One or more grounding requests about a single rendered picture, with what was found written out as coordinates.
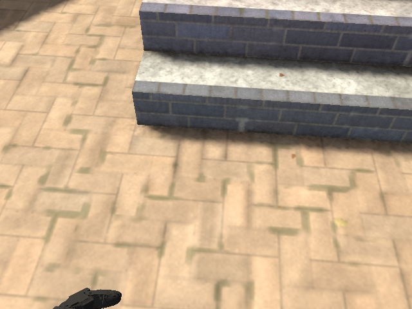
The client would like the robot left hand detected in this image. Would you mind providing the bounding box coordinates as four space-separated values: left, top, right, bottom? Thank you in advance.
53 288 122 309

